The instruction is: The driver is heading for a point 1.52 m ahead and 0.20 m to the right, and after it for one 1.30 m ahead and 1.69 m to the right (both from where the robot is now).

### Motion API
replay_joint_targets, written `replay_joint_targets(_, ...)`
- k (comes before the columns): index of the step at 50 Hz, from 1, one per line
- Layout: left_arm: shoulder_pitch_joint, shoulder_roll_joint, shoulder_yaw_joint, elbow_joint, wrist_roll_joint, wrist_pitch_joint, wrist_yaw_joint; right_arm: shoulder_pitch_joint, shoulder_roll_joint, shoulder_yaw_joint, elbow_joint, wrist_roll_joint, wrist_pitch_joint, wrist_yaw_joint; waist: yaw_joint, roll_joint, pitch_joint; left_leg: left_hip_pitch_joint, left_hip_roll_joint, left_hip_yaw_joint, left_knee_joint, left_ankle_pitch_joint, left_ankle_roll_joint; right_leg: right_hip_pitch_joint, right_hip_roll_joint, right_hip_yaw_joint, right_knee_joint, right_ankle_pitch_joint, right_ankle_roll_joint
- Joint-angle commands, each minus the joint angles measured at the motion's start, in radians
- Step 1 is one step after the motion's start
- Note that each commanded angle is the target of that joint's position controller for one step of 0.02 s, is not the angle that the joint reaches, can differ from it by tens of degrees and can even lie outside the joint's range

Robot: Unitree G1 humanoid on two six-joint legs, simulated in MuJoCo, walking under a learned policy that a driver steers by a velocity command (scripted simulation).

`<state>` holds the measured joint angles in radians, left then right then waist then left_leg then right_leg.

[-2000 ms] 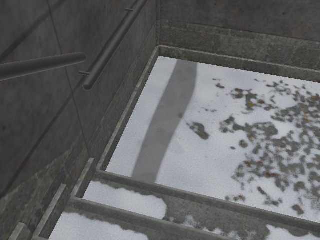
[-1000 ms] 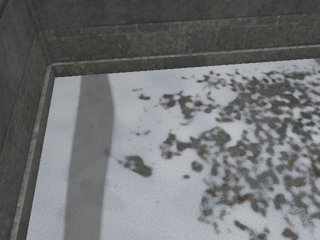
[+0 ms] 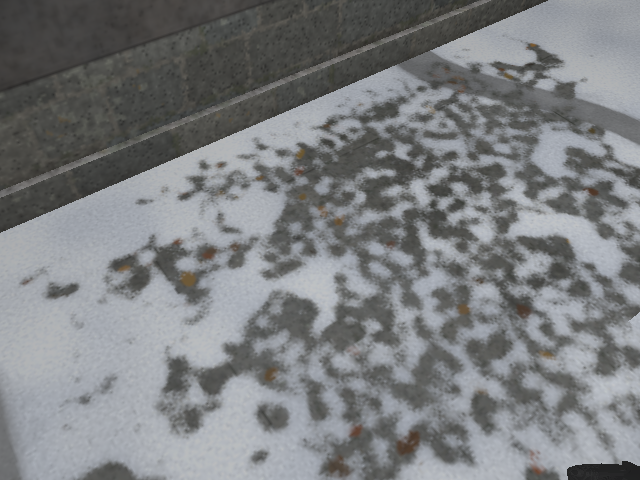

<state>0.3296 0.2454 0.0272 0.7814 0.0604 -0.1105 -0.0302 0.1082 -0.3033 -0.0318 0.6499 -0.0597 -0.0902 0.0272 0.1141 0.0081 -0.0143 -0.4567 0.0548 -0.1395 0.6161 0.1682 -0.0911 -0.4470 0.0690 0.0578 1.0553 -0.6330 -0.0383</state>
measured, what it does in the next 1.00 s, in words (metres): steps on the spot, turning right: left foot 0.17 m lower, then right foot 0.17 m higher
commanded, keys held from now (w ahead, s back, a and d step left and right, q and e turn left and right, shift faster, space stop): e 0.56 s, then no key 0.06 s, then q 0.38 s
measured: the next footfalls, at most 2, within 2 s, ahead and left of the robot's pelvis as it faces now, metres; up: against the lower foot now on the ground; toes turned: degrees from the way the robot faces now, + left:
left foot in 0.08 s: +0.12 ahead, +0.17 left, -0.17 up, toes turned -5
right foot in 0.50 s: +0.02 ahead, -0.11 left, +0.00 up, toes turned -22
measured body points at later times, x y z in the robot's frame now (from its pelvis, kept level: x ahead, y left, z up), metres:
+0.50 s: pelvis +0.03 +0.02 -0.10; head +0.04 -0.01 +0.35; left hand +0.35 +0.09 -0.10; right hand -0.02 -0.27 -0.24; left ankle +0.08 +0.17 -0.84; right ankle -0.01 -0.09 -0.67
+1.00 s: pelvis +0.04 +0.02 +0.02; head +0.08 -0.03 +0.47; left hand +0.26 +0.19 -0.07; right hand +0.07 -0.30 -0.10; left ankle +0.12 +0.20 -0.61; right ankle -0.01 -0.10 -0.67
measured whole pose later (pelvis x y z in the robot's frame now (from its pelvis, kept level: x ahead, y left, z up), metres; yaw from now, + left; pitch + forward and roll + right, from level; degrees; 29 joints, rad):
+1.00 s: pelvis +0.04 +0.02 +0.02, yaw -18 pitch +4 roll +1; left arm 0.16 0.14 0.02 0.67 -0.01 0.00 0.11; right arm 0.21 -0.33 -0.08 0.64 0.02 0.10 -0.03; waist 0.00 0.06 0.04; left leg -0.68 -0.08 -0.25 1.23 -0.06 -0.12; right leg -0.50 -0.07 -0.03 0.95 -0.52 -0.02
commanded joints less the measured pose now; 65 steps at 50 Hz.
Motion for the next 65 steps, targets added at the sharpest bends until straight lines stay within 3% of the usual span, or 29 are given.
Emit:
replay_joint_targets(1,0.039,0.133,0.01,-0.044,-0.029,0.013,0.002,0.007,-0.045,-0.011,-0.045,0.004,0.031,0.0,0.003,-0.096,0.052,0.051,-0.004,-0.022,-0.229,0.04,-0.001,-0.014,-0.186,0.423,-0.068,0.294,-0.196)
replay_joint_targets(2,0.064,0.142,0.002,-0.044,-0.044,0.023,0.001,0.03,-0.069,-0.025,-0.04,0.015,0.038,0.002,0.005,-0.1,0.056,0.095,-0.013,-0.006,-0.291,0.039,0.008,-0.019,-0.185,0.448,-0.036,0.309,-0.19)
replay_joint_targets(3,-0.052,0.112,0.052,-0.047,-0.148,0.099,0.081,-0.108,-0.007,-0.048,-0.076,0.16,0.053,0.011,-0.049,-0.039,0.04,0.123,-0.032,0.004,-0.521,0.135,0.048,0.023,-0.015,0.366,0.018,0.439,-0.169)
replay_joint_targets(4,-0.061,0.098,0.043,-0.051,-0.119,0.123,0.113,0.053,-0.003,-0.045,-0.019,0.132,0.06,0.013,-0.104,-0.028,-0.008,0.352,-0.013,0.089,-0.474,0.427,0.052,-0.118,0.005,0.296,0.19,0.472,-0.121)
replay_joint_targets(5,-0.058,0.035,0.033,-0.071,-0.088,0.126,0.119,0.264,-0.034,-0.065,0.057,0.086,0.08,0.007,-0.153,0.085,-0.101,0.66,0.083,0.066,-0.308,0.841,0.089,-0.382,0.067,0.201,0.439,0.187,-0.047)
replay_joint_targets(6,0.007,0.003,0.017,-0.083,-0.091,0.118,0.091,0.356,-0.124,-0.081,0.097,0.08,0.084,0.003,-0.18,0.225,-0.257,0.966,0.282,-0.009,-0.006,1.168,0.214,-0.654,0.118,0.124,0.864,-0.358,0.041)
replay_joint_targets(7,0.055,-0.001,0.006,-0.112,-0.101,0.102,0.062,0.376,-0.156,-0.093,0.131,0.103,0.096,0.004,-0.147,0.246,-0.346,1.029,0.369,-0.107,0.059,0.985,0.338,-0.82,0.034,0.128,1.069,-0.378,0.077)
replay_joint_targets(9,-0.106,-0.007,-0.006,-0.199,-0.127,0.106,0.056,0.283,-0.22,-0.101,0.113,0.065,0.124,-0.024,-0.141,0.215,-0.328,0.811,0.472,-0.204,-0.089,0.457,0.427,-0.882,-0.049,0.047,1.277,-0.206,0.128)
replay_joint_targets(12,-0.232,0.014,0.013,-0.214,-0.111,0.202,0.119,0.075,-0.07,-0.022,0.048,0.011,0.153,-0.075,-0.101,0.062,-0.037,0.238,0.386,-0.103,-0.316,0.095,0.379,-0.623,-0.052,0.016,1.271,-0.041,0.161)
replay_joint_targets(17,-0.29,-0.069,-0.016,-0.32,-0.089,0.191,0.104,0.172,-0.1,-0.004,0.08,0.037,0.15,-0.112,-0.111,0.112,-0.042,0.309,0.248,0.12,-0.322,0.139,0.284,-0.596,-0.054,-0.007,1.191,0.016,0.141)
replay_joint_targets(21,-0.398,-0.118,-0.067,-0.41,-0.08,0.147,0.058,0.224,-0.157,-0.045,0.09,0.06,0.153,-0.122,-0.128,0.146,-0.1,0.393,0.255,0.162,-0.305,0.109,0.287,-0.507,-0.154,-0.028,0.761,-0.026,0.07)
replay_joint_targets(23,-0.416,-0.111,-0.07,-0.428,-0.105,0.132,0.048,0.324,-0.177,-0.074,0.114,0.088,0.183,-0.112,-0.164,0.221,-0.118,0.346,0.239,0.182,-0.334,0.025,0.31,-0.348,-0.116,-0.126,0.482,-0.313,0.038)
replay_joint_targets(25,-0.335,-0.072,-0.061,-0.407,-0.089,0.132,0.04,0.401,-0.191,-0.092,0.164,0.098,0.189,-0.095,-0.134,0.138,-0.142,0.375,0.25,0.184,-0.284,0.193,0.285,-0.237,-0.108,-0.084,0.251,-0.046,-0.017)
replay_joint_targets(26,-0.279,0.06,-0.017,-0.397,-0.087,0.135,0.042,0.406,-0.118,-0.08,0.121,0.059,0.173,-0.089,-0.146,-0.086,-0.207,0.3,0.133,0.277,-0.062,0.315,0.205,-0.11,-0.157,0.153,0.183,0.404,-0.113)
replay_joint_targets(27,-0.114,0.148,0.016,-0.381,-0.083,0.148,0.055,0.164,-0.139,-0.08,0.029,0.024,0.158,-0.067,0.024,-0.425,-0.217,-0.024,-0.036,0.255,0.184,-0.352,0.135,0.029,-0.262,0.584,-0.189,0.524,-0.302)
replay_joint_targets(28,-0.059,0.254,0.049,-0.341,-0.044,0.114,0.033,-0.093,-0.154,-0.092,-0.063,0.059,0.14,-0.05,0.094,-0.421,-0.156,-0.306,-0.121,0.009,0.524,-0.816,0.112,0.087,-0.37,0.868,-0.49,0.604,-0.431)
replay_joint_targets(29,-0.123,0.248,0.045,-0.315,-0.047,0.071,0.003,-0.109,-0.092,-0.079,-0.071,0.099,0.126,-0.041,0.049,-0.348,-0.094,-0.398,-0.133,-0.1,0.689,-0.837,0.114,0.044,-0.377,0.838,-0.491,0.65,-0.419)
replay_joint_targets(32,-0.356,0.03,-0.003,-0.302,-0.107,0.089,-0.019,0.137,-0.06,-0.064,0.016,0.086,0.166,-0.089,-0.126,-0.326,-0.012,-0.333,-0.12,-0.122,0.787,-0.641,0.067,-0.084,-0.265,0.547,-0.346,0.543,-0.214)
replay_joint_targets(34,-0.356,-0.037,-0.02,-0.257,-0.09,0.107,-0.001,0.209,-0.082,-0.069,0.063,0.089,0.195,-0.115,-0.152,-0.23,0.0,-0.232,-0.152,-0.139,0.798,-0.533,0.062,-0.171,-0.244,0.415,-0.336,0.459,-0.161)
replay_joint_targets(37,-0.33,0.0,-0.002,-0.214,-0.07,0.098,0.068,0.148,-0.099,-0.071,0.033,0.084,0.2,-0.132,-0.158,-0.139,-0.021,-0.21,-0.18,-0.139,0.737,-0.297,0.04,-0.118,-0.228,0.274,-0.323,0.492,-0.16)
replay_joint_targets(42,-0.201,0.0,0.007,-0.175,-0.07,0.099,0.133,0.083,-0.077,-0.054,-0.036,0.086,0.191,-0.1,-0.114,-0.098,-0.092,-0.314,-0.165,-0.156,0.733,-0.228,-0.019,0.123,-0.28,0.23,-0.356,0.619,-0.215)
replay_joint_targets(51,-0.112,0.056,0.044,-0.154,-0.069,0.1,0.152,-0.014,-0.058,-0.048,-0.121,0.082,0.178,-0.039,-0.051,-0.124,-0.031,-0.411,-0.066,-0.14,0.489,-0.178,-0.03,0.204,-0.402,0.242,-0.292,0.466,-0.223)
replay_joint_targets(54,-0.106,0.112,0.067,-0.152,-0.073,0.103,0.162,-0.044,-0.052,-0.046,-0.124,0.086,0.177,-0.013,-0.051,-0.128,-0.03,-0.281,-0.012,-0.046,0.285,-0.089,-0.013,0.088,-0.403,0.168,-0.228,0.287,-0.149)
replay_joint_targets(57,-0.177,0.137,0.08,-0.169,-0.092,0.103,0.15,-0.023,-0.051,-0.056,-0.09,0.133,0.188,0.005,-0.058,-0.205,-0.013,-0.042,-0.001,0.061,0.099,-0.06,0.025,-0.078,-0.42,0.069,-0.175,0.191,-0.074)
replay_joint_targets(60,-0.146,0.145,0.086,-0.124,-0.089,0.107,0.132,0.023,-0.047,-0.076,-0.029,0.132,0.195,0.003,-0.072,-0.176,-0.018,0.184,-0.004,0.126,-0.086,0.015,0.096,-0.127,-0.439,0.012,-0.061,0.216,-0.012)
replay_joint_targets(62,-0.124,0.065,0.069,-0.049,-0.077,0.111,0.122,0.274,-0.07,-0.108,0.094,0.104,0.168,-0.002,-0.211,-0.049,-0.044,0.483,-0.038,0.148,-0.259,0.085,0.178,-0.174,-0.323,-0.148,0.296,0.267,0.064)
replay_joint_targets(63,-0.122,0.004,0.062,-0.062,-0.041,0.105,0.117,0.361,-0.19,-0.125,0.132,0.069,0.136,0.008,-0.218,0.248,-0.016,0.625,0.079,0.0,-0.094,0.644,0.248,-0.461,-0.205,-0.216,0.828,-0.264,0.148)
replay_joint_targets(64,-0.067,0.0,0.051,-0.107,-0.039,0.094,0.096,0.279,-0.251,-0.114,0.1,0.067,0.12,0.016,-0.135,0.364,-0.108,0.69,0.168,-0.079,0.052,1.047,0.321,-0.662,-0.186,-0.171,1.055,-0.273,0.189)
replay_joint_targets(65,-0.125,0.044,0.056,-0.158,-0.076,0.081,0.095,0.208,-0.27,-0.124,0.025,0.061,0.122,0.016,-0.188,0.304,-0.236,0.696,0.243,-0.203,-0.036,0.854,0.42,-0.691,-0.161,-0.116,1.148,-0.186,0.183)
